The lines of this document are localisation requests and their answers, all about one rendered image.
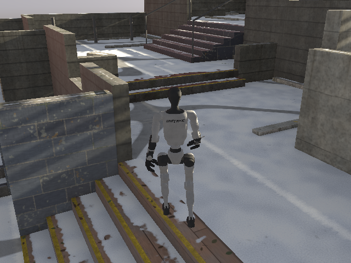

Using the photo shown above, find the left robot upper arm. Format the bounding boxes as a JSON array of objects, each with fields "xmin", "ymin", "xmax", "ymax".
[{"xmin": 151, "ymin": 111, "xmax": 163, "ymax": 143}]

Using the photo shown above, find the robot left hand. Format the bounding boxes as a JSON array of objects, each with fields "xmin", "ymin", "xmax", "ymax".
[{"xmin": 145, "ymin": 159, "xmax": 158, "ymax": 172}]

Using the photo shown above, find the left robot forearm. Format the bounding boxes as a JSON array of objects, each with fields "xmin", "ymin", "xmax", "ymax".
[{"xmin": 146, "ymin": 135, "xmax": 156, "ymax": 161}]

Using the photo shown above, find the robot right shin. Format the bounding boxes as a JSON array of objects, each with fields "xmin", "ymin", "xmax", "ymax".
[{"xmin": 186, "ymin": 181, "xmax": 194, "ymax": 220}]

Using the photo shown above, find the robot right hand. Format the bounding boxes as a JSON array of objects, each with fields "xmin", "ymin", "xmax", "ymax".
[{"xmin": 187, "ymin": 140, "xmax": 200, "ymax": 150}]

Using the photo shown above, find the right robot forearm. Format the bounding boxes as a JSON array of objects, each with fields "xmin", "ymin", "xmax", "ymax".
[{"xmin": 194, "ymin": 131, "xmax": 201, "ymax": 145}]

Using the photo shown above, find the right robot upper arm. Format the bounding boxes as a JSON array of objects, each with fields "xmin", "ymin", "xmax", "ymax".
[{"xmin": 186, "ymin": 110, "xmax": 200, "ymax": 139}]

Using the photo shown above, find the robot right foot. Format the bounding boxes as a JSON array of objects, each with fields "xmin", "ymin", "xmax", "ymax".
[{"xmin": 186, "ymin": 217, "xmax": 195, "ymax": 228}]

